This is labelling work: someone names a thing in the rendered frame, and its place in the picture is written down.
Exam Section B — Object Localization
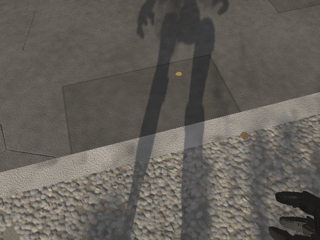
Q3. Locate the right robot hand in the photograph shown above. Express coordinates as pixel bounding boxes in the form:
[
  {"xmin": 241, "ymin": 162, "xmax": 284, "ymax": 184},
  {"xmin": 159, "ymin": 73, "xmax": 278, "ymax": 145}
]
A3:
[{"xmin": 268, "ymin": 191, "xmax": 320, "ymax": 240}]

